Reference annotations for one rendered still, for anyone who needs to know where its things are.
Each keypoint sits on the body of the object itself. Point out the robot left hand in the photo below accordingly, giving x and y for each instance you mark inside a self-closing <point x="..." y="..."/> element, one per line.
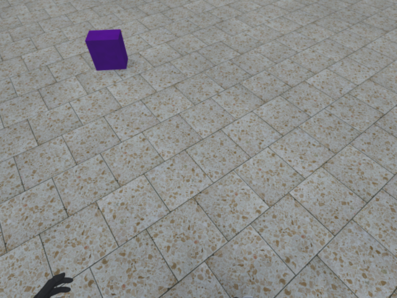
<point x="48" y="289"/>

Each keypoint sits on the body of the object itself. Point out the carton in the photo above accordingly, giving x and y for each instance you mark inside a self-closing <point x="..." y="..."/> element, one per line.
<point x="107" y="49"/>

